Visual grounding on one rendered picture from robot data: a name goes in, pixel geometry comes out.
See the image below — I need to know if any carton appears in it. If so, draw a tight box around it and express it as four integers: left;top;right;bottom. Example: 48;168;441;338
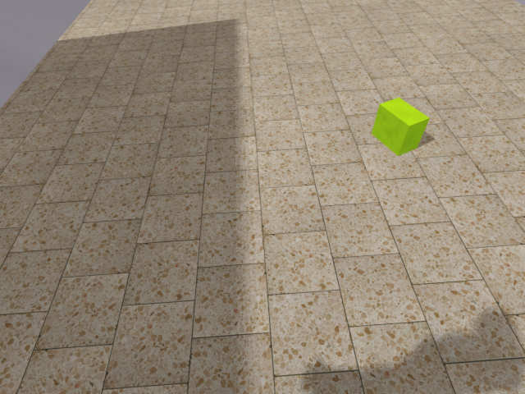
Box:
372;98;430;156

